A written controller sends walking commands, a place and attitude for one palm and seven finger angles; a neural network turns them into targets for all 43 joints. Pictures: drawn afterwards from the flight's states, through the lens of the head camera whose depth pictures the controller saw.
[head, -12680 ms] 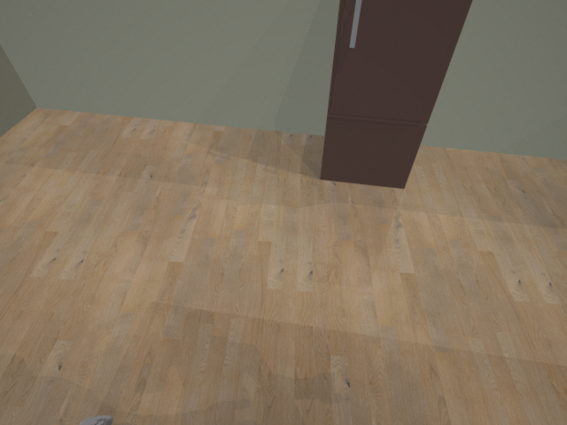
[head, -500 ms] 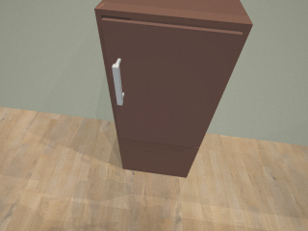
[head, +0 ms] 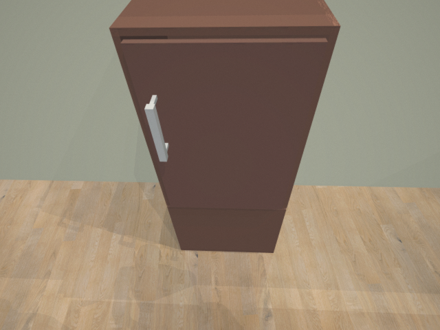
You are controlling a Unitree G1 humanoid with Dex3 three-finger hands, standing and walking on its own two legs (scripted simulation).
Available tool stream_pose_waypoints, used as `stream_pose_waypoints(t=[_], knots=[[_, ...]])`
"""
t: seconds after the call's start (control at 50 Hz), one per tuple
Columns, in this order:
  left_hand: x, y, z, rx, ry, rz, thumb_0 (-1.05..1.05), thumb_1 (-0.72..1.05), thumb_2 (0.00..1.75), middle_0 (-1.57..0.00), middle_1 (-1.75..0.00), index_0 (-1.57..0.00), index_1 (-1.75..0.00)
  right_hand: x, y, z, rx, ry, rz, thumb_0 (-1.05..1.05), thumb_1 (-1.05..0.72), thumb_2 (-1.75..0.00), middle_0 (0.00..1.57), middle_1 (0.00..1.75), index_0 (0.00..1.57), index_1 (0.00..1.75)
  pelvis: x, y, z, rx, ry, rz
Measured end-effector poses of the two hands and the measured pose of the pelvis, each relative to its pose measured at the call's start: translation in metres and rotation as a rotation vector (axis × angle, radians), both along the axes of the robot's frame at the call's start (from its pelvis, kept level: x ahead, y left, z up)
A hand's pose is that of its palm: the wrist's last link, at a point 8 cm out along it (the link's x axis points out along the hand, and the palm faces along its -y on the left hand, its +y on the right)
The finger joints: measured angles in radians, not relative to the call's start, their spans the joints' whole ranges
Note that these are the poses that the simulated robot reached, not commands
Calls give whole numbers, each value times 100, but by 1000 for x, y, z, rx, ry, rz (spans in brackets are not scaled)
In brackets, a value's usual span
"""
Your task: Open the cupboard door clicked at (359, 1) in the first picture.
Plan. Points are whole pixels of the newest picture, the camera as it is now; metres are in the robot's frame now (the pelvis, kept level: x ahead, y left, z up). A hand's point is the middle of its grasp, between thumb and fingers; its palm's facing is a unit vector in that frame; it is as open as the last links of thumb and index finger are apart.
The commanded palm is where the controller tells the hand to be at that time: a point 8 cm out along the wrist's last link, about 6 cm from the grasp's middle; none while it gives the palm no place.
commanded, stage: look again from close up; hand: left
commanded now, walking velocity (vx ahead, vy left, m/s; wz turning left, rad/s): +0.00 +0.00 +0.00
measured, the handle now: (159, 130) +0.55 +0.18 +0.05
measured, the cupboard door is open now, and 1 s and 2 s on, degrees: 0 0 0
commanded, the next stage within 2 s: raise the hand with hooked fingers in 0.46 s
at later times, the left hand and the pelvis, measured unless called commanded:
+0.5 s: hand out of the picture +0.05 +0.16 -0.17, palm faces +0.00 -0.97 -0.22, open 7.4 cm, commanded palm none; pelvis +0.02 -0.02 +0.00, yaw -1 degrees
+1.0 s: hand (135, 316) +0.16 +0.17 -0.05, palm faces +0.06 -1.00 +0.01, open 8.7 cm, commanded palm +0.15 +0.22 -0.03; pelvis -0.03 -0.06 -0.08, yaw +2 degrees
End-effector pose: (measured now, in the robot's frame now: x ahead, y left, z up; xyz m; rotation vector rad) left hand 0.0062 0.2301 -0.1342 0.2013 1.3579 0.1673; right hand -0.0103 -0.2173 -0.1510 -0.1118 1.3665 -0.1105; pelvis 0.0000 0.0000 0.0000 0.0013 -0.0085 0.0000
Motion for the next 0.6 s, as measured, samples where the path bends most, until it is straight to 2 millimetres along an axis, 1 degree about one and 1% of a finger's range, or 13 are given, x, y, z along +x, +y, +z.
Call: stream_pose_waypoints(t=[0.06, 0.1, 0.26, 0.4, 0.58, 0.6], knots=[[11, 4, 4, 19, -16, -6, 0, 91, 90, -20, -30, -20, -30, 2, 4, -3, 18, 2, -2, 1, -91, -90, 19, 30, 20, 30, 3, -1, 1, 4, -3, -5], [18, 4, 6, 27, -26, -10, 0, 91, 90, -20, -30, -20, -30, 4, 4, -4, 21, 7, -4, 1, -91, -90, 20, 30, 20, 30, 5, -2, 1, 7, -4, -8], [37, -5, 7, 21, -44, -21, 0, 91, 90, -20, -30, -20, -30, 18, -10, -1, 3, 0, -5, 1, -91, -90, 20, 30, 20, 30, 13, -9, 3, 12, 0, -13], [42, -17, 3, -3, -45, -17, 0, 91, 90, -20, -30, -20, -30, 37, -31, 5, -39, -21, 4, 1, -91, -90, 19, 30, 20, 30, 17, -18, 4, 12, -4, -13], [37, -28, -1, -11, -23, -9, 0, 91, 90, -20, -30, -20, -30, 56, -49, 11, -68, -45, 17, 0, -90, -90, 19, 30, 20, 30, 19, -29, 5, 4, 2, -10], [45, -27, 5, -19, -80, 52, 0, 91, 90, -20, -30, -20, -30, 60, -51, 14, -72, -77, 12, 0, -90, -90, 19, 30, 20, 30, 19, -29, 4, 2, 6, -6]])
